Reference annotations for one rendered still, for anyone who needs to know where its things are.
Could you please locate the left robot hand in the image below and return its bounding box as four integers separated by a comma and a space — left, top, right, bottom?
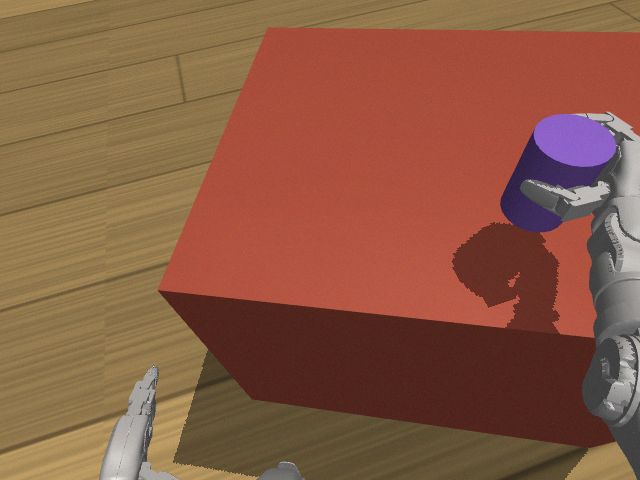
99, 366, 180, 480

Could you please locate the can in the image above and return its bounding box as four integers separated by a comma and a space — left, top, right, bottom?
500, 114, 616, 232

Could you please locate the right robot arm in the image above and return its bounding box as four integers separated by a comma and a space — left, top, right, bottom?
582, 196, 640, 480

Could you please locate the right robot hand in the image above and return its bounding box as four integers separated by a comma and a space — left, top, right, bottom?
520, 112, 640, 222

